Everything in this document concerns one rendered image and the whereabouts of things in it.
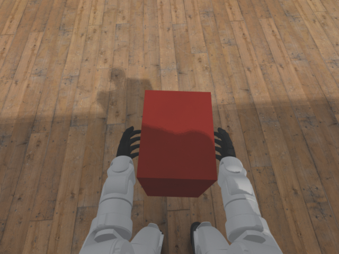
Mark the carton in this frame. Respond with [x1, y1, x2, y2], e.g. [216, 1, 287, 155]
[137, 90, 217, 197]

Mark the right robot hand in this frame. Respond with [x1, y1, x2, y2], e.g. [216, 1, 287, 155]
[214, 128, 236, 161]

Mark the left robot hand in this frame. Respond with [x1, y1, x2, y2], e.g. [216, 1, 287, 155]
[116, 126, 141, 159]

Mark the left robot forearm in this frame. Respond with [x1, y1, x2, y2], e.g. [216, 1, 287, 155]
[80, 156, 136, 251]

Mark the right robot upper arm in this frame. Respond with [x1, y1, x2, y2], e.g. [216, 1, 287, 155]
[227, 239, 283, 254]

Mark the right robot forearm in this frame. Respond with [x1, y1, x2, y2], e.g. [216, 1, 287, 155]
[218, 156, 282, 252]

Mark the left robot upper arm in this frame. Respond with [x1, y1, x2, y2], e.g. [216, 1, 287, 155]
[79, 238, 135, 254]

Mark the right robot shin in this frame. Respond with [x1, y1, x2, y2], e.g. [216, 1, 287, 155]
[197, 222, 211, 229]

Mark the robot right foot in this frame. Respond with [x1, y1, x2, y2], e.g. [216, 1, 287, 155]
[190, 222, 201, 254]

